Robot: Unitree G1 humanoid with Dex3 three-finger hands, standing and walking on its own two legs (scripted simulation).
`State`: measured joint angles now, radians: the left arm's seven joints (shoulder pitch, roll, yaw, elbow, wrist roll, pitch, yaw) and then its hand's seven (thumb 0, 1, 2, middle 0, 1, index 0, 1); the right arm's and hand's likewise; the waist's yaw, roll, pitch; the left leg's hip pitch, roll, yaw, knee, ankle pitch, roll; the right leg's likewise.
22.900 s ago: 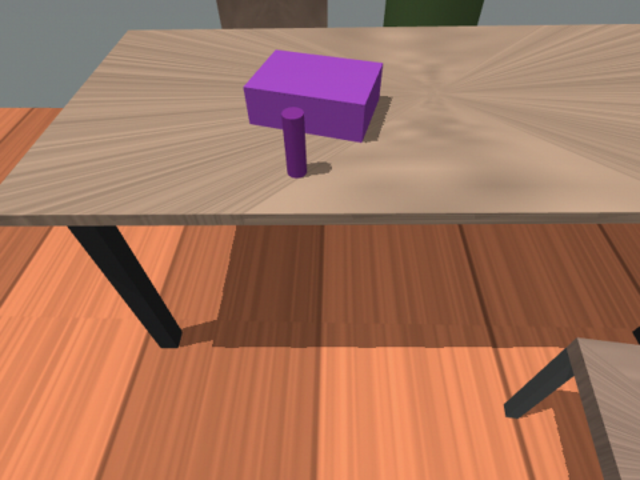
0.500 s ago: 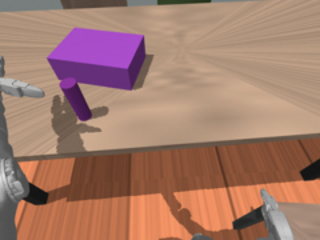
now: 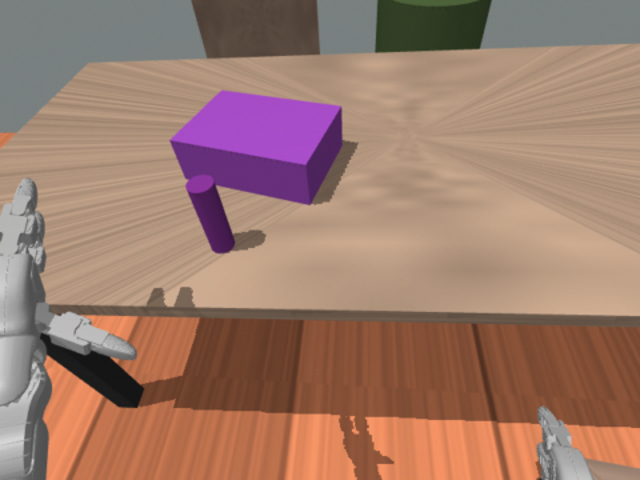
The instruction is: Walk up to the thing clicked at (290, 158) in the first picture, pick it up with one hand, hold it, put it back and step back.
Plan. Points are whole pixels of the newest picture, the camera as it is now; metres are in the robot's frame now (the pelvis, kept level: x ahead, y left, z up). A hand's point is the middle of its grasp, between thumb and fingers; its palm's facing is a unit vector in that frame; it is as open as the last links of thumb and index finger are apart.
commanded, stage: sink last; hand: left
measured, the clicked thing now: (212, 216) +0.47 +0.22 +0.05
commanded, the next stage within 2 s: home in 0.50 s
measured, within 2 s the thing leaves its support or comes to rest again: neither
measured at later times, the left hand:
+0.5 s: hand (61, 398) +0.16 +0.25 +0.14, palm faces +0.39 -0.80 -0.46, open 17.4 cm
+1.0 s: hand (146, 453) +0.14 +0.22 +0.02, palm faces +0.24 -0.92 -0.30, open 17.5 cm
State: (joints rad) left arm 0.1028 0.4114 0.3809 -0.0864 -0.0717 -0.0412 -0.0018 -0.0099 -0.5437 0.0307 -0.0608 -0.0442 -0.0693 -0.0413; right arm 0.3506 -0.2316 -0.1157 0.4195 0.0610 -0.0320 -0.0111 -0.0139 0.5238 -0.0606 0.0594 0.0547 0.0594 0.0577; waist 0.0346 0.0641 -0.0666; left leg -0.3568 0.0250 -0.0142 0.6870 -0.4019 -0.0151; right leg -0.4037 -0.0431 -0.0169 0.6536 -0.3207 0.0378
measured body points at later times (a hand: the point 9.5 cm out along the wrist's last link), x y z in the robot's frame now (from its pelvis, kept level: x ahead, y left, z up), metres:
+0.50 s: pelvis -0.02 -0.02 +0.00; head -0.02 -0.04 +0.45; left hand +0.13 +0.29 +0.17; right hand +0.14 -0.28 -0.07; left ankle -0.03 +0.13 -0.72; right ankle +0.01 -0.15 -0.72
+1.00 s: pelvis -0.02 -0.01 +0.01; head -0.01 -0.02 +0.46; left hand +0.13 +0.27 +0.04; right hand +0.15 -0.23 -0.07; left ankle -0.03 +0.13 -0.72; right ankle +0.01 -0.15 -0.72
